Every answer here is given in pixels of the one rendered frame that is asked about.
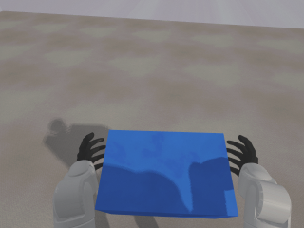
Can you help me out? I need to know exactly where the robot right forearm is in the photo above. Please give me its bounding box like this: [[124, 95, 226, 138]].
[[237, 162, 292, 228]]

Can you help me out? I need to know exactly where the robot right hand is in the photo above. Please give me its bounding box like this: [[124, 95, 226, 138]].
[[226, 135, 258, 177]]

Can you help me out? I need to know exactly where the robot left forearm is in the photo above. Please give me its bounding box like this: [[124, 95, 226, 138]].
[[52, 160, 99, 228]]

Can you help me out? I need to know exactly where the robot left hand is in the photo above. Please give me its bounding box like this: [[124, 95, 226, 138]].
[[76, 132, 106, 171]]

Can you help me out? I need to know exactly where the carton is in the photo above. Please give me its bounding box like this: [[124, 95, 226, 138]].
[[95, 129, 238, 219]]

